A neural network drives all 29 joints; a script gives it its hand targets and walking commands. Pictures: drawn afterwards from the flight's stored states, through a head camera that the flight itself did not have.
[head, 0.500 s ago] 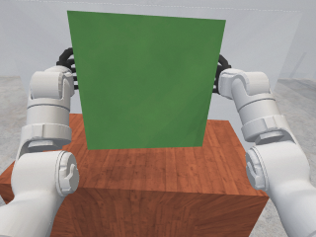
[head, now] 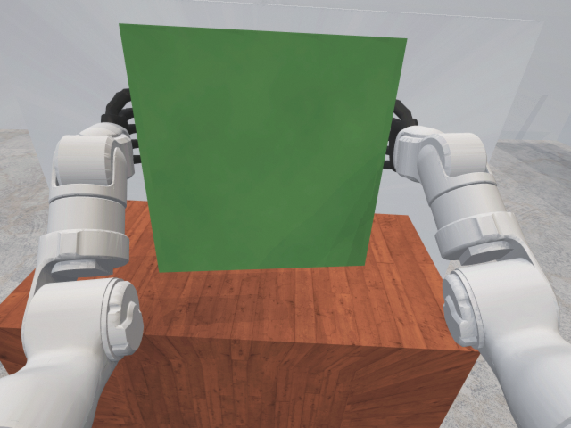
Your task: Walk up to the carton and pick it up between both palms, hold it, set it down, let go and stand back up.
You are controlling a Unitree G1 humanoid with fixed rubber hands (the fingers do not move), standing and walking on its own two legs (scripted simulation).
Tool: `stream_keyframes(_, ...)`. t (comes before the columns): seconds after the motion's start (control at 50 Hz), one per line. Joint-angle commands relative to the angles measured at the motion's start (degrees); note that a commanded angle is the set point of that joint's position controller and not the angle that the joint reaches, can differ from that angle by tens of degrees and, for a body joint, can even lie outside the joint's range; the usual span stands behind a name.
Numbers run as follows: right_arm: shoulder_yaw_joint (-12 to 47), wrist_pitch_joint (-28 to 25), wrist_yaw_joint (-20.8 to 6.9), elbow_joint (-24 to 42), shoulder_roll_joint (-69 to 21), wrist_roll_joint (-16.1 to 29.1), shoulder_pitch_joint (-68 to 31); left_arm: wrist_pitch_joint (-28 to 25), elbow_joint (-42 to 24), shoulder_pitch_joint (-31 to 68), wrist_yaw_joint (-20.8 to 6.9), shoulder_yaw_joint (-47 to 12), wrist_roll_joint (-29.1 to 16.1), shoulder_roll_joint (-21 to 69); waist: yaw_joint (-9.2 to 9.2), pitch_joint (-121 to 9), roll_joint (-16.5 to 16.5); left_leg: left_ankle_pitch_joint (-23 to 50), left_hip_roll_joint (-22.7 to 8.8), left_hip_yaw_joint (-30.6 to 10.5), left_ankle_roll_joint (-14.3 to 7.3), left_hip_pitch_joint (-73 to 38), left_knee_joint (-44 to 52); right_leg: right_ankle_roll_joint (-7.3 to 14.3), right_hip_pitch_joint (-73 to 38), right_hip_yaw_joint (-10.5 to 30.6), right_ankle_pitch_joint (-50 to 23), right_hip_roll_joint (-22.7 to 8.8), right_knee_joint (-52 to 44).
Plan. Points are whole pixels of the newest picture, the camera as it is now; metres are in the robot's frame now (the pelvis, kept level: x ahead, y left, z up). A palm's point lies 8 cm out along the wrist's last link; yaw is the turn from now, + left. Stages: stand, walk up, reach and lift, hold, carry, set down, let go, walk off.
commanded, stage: hold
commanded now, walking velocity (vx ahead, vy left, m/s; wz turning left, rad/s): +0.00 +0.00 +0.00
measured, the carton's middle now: (261, 139) +0.43 +0.01 +0.30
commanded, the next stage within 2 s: none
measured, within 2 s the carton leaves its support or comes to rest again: neither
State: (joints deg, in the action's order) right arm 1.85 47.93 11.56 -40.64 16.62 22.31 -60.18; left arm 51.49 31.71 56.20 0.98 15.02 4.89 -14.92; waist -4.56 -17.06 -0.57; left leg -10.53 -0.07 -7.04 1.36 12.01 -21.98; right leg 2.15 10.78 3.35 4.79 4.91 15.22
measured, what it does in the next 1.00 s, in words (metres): stands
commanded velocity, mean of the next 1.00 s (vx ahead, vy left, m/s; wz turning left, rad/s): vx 0.00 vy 0.00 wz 0.00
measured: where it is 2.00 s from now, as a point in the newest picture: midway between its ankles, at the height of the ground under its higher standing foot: outside the picture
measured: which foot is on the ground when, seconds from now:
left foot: down 0.00-1.00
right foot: down 0.00-1.00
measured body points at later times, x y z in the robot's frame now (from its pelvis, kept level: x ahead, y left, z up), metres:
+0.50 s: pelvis +0.00 +0.00 +0.00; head -0.12 +0.02 +0.43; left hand +0.38 +0.19 +0.32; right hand +0.36 -0.18 +0.32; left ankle +0.01 +0.13 -0.75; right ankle +0.03 -0.10 -0.75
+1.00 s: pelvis +0.00 +0.00 +0.00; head -0.11 +0.02 +0.43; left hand +0.38 +0.20 +0.32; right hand +0.36 -0.17 +0.32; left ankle +0.01 +0.13 -0.75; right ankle +0.03 -0.10 -0.75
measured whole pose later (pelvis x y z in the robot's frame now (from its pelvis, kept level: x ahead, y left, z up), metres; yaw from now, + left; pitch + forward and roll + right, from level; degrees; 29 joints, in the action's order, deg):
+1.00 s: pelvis +0.00 +0.00 +0.00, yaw +1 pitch +1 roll -1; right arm 2.1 47.4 11.7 -42.9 16.5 22.4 -61.5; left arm 50.3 35.0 57.7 1.1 13.2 3.5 -16.4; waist -4.7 -18.2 -0.2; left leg -10.1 0.3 -7.9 1.3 13.2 -22.1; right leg 2.0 11.6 3.0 4.6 4.7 15.1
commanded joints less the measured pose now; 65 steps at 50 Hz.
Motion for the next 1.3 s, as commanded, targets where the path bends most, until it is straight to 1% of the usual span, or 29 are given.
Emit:
stream_keyframes(0.0,8.54,-5.52,-10.35,25.55,-35.76,13.25,-57.72,-5.62,-15.13,52.63,-11.95,-16.71,-15.95,38.93,0.23,-19.75,4.72,6.98,0.83,-0.24,-1.38,0.82,3.46,-0.68,-15.92,3.99,-11.61,-2.98,0.47)
stream_keyframes(0.02,6.64,-4.98,-10.34,21.93,-34.71,11.7,-57.78,-5.57,-14.02,54.72,-12.01,-15.73,-15.22,37.6,-0.42,-17.62,4.66,3.72,1.31,0.22,-1.45,1.93,3.88,-0.37,-14.59,3.31,-7.7,-3.22,0.24)
stream_keyframes(0.06,7.15,-5.53,-10.87,23.3,-33.8,12.26,-57.82,-5.49,-14.95,54.22,-11.98,-17.75,-15.77,39.54,-1.03,-19.24,6.88,4.34,0.23,-0.55,-1.41,2.45,4.48,-0.16,-16.39,3.34,-7.59,-2.69,0.56)
stream_keyframes(0.1,7.32,-5.57,-10.86,24.48,-34.39,12.11,-57.82,-5.65,-15.38,53.72,-12.1,-16.46,-15.5,39.76,-0.72,-18.75,4.84,6.01,0.47,-0.1,-1.09,1.81,4.52,-0.24,-16.85,3.13,-9.5,-2.58,0.33)
stream_keyframes(0.14,6.04,-5.1,-11.16,21.24,-34.17,12.02,-57.54,-5.88,-14.65,55.69,-12.36,-16.46,-15.81,38.87,-1.34,-17.64,5.58,3.13,0.34,-0.24,-1.44,2.75,4.97,-0.25,-16.05,3.33,-6.66,-2.7,0.03)
stream_keyframes(0.18,8.09,-5.36,-11.46,24.01,-36.14,12.77,-58.83,-6.42,-13.59,54.4,-12.14,-14.95,-15.57,39.16,0.71,-20.01,3.62,5.17,0.76,-0.2,-1.98,2.64,4.53,-0.68,-17.21,3.82,-9.25,-3.2,0.55)
stream_keyframes(0.3,7.4,-5.92,-10.92,26.06,-35.29,13.03,-60.41,-6.13,-17.53,56.44,-12.13,-18.37,-17.01,40.73,-1.25,-22.3,6.27,8.97,0.52,-1.07,-0.3,-0.19,3.63,-0.44,-16.41,3.07,-12.01,-1.93,0.68)
stream_keyframes(0.34,6.96,-5.6,-11.3,22.94,-35.37,12.59,-60.13,-6.32,-14.89,56.6,-12.04,-16.02,-16.26,38.72,-0.16,-18.57,2.82,4.5,0.72,-0.8,-1.39,1.84,4.75,-0.76,-14.94,2.81,-8.02,-2.27,0.56)
stream_keyframes(0.42,8.09,-5.27,-11.31,23.06,-34.84,12.85,-61.7,-5.37,-13.34,55.7,-12.17,-14.26,-14.64,38.31,0.99,-18.62,2.89,4.88,0.8,0.36,-1.7,1.52,3.82,-1.03,-16.19,2.82,-7.79,-2.38,0.55)
stream_keyframes(0.5,6.43,-5.27,-11.12,20.83,-35.96,12.84,-58.63,-6.15,-14.64,57.46,-12.12,-16.38,-15.71,38.64,-0.59,-17.35,5.32,4.9,0.21,-0.81,-1.23,2.67,4.22,-0.52,-14.7,3.07,-7.34,-2.25,0.63)
stream_keyframes(0.52,6.89,-5.08,-11.25,20.2,-35.47,12.59,-58.78,-5.86,-11.0,54.78,-12.48,-14.49,-14.92,38.27,-0.17,-16.05,3.41,5.16,0.32,-0.28,-1.59,2.03,4.19,-0.71,-13.89,3.39,-6.52,-2.59,-0.21)
stream_keyframes(0.6,7.69,-5.19,-11.51,22.38,-35.58,13.1,-61.18,-5.96,-12.18,55.46,-12.34,-14.54,-15.25,39.13,1.17,-19.59,4.32,4.06,0.49,-0.37,-1.87,2.47,4.19,-0.37,-16.11,3.93,-6.56,-2.76,0.34)
stream_keyframes(0.64,6.8,-4.99,-11.3,20.93,-36.28,12.64,-60.21,-5.88,-13.56,57.75,-12.52,-16.07,-16.18,39.19,-0.7,-19.54,4.12,5.19,0.91,-0.18,-1.72,0.09,4.07,-0.43,-14.12,3.92,-7.35,-3.04,-0.24)
stream_keyframes(0.68,6.26,-5.49,-10.98,21.53,-36.09,12.41,-60.36,-7.0,-11.03,57.31,-12.68,-14.79,-16.56,38.39,0.0,-17.9,3.17,4.34,0.52,-0.53,-1.6,1.92,4.12,-0.55,-12.94,3.69,-7.18,-2.89,-0.14)
stream_keyframes(0.72,5.43,-5.87,-10.72,21.55,-35.54,12.56,-62.51,-8.01,-11.14,59.58,-12.43,-15.62,-17.42,38.96,-0.98,-20.57,4.35,5.93,1.32,-0.16,-1.5,0.04,2.91,-0.41,-11.64,4.34,-7.35,-3.76,-0.26)
stream_keyframes(0.76,6.4,-5.86,-10.6,22.08,-35.37,13.1,-60.49,-8.0,-11.7,56.76,-12.27,-15.1,-16.49,37.81,-0.31,-19.57,4.18,5.71,1.25,-0.24,-2.04,1.41,3.68,-0.61,-13.45,4.38,-8.29,-3.5,-0.81)
stream_keyframes(0.78,8.3,-5.34,-10.56,20.3,-36.99,13.06,-59.89,-7.26,-8.89,54.02,-12.28,-12.11,-13.98,35.81,2.13,-17.49,1.23,6.56,1.2,-0.07,-2.44,1.73,3.38,-1.06,-14.62,4.2,-8.78,-3.61,-0.88)
stream_keyframes(0.84,7.4,-5.96,-10.58,21.54,-36.64,13.71,-59.68,-8.19,-15.38,58.93,-12.23,-15.75,-16.44,37.06,-0.04,-22.02,5.52,7.41,1.27,-0.32,-1.39,0.46,3.23,-0.8,-14.13,3.7,-9.24,-3.25,0.6)
stream_keyframes(0.88,7.83,-5.76,-10.78,20.38,-37.21,12.87,-57.96,-7.92,-13.49,56.68,-12.32,-14.46,-15.65,37.72,0.82,-20.4,4.12,5.36,0.63,-0.35,-1.74,1.32,4.35,-0.9,-15.97,3.31,-7.42,-2.8,-0.09)
stream_keyframes(0.9,6.24,-5.81,-10.85,20.67,-35.78,12.43,-58.6,-7.43,-13.61,56.29,-12.2,-15.69,-15.75,38.5,-0.83,-20.57,6.17,5.7,0.82,-0.4,-1.37,1.94,4.27,-0.53,-16.12,3.41,-8.31,-2.97,0.38)
stream_keyframes(0.96,6.13,-6.39,-10.68,24.24,-35.66,12.85,-61.25,-7.82,-17.34,59.72,-11.95,-19.04,-18.21,40.51,-2.09,-21.99,7.6,6.35,0.72,-1.0,-0.65,-0.17,3.73,-0.32,-13.68,3.72,-8.96,-2.63,0.46)
stream_keyframes(0.98,7.11,-5.93,-10.57,23.27,-35.78,12.94,-58.54,-7.43,-15.46,56.45,-11.69,-17.73,-17.28,39.87,-1.4,-19.81,6.29,7.42,0.69,-0.89,-0.43,0.54,3.75,-0.57,-14.29,3.13,-10.01,-2.06,-0.05)
stream_keyframes(1.02,5.37,-5.34,-11.08,17.95,-33.82,11.14,-56.8,-6.71,-10.26,54.5,-12.05,-14.23,-14.41,38.23,0.0,-13.85,6.31,-0.72,-0.46,-1.68,-1.47,5.65,6.3,-0.54,-16.43,3.14,-4.8,-2.3,0.02)
stream_keyframes(1.08,6.36,-6.65,-11.03,24.84,-34.89,12.81,-60.43,-7.89,-14.88,56.87,-12.09,-18.53,-17.93,41.44,-1.98,-22.22,6.81,5.65,0.48,-1.16,-1.54,1.45,4.13,-0.34,-16.22,3.54,-9.25,-2.6,0.72)
stream_keyframes(1.12,8.01,-6.4,-11.27,24.35,-37.24,13.26,-62.14,-7.54,-14.85,57.73,-11.48,-16.9,-16.61,40.97,0.53,-21.02,4.94,7.15,0.27,-1.06,-1.19,1.5,4.4,-0.59,-16.09,3.08,-9.35,-1.74,0.7)
stream_keyframes(1.14,6.5,-6.25,-11.06,23.95,-35.67,12.55,-60.69,-7.78,-13.9,56.38,-11.49,-16.67,-17.32,40.2,-1.25,-20.02,3.86,7.57,0.68,-0.98,-1.44,0.65,4.13,-0.54,-15.12,3.41,-10.77,-2.4,0.34)
stream_keyframes(1.18,9.1,-6.35,-11.35,23.9,-36.67,13.19,-60.39,-7.92,-13.6,55.18,-11.58,-16.01,-16.99,39.22,0.66,-23.2,2.85,5.4,0.56,-1.09,-2.02,0.33,4.12,-0.85,-16.67,3.62,-8.11,-2.51,0.56)
stream_keyframes(1.22,8.36,-6.73,-11.28,25.52,-37.59,13.49,-61.99,-8.2,-16.94,58.72,-10.63,-18.84,-18.41,41.47,-0.17,-23.63,4.65,7.87,0.55,-1.7,-1.54,-0.49,3.4,-0.62,-14.69,3.14,-10.63,-2.24,1.13)
stream_keyframes(1.28,7.55,-5.5,-11.45,19.8,-35.2,12.51,-58.79,-6.67,-10.8,53.64,-10.91,-13.95,-14.03,38.54,1.41,-16.48,4.48,3.53,0.9,-0.31,-2.17,1.3,4.61,-0.71,-13.9,4.1,-5.28,-2.76,-0.95)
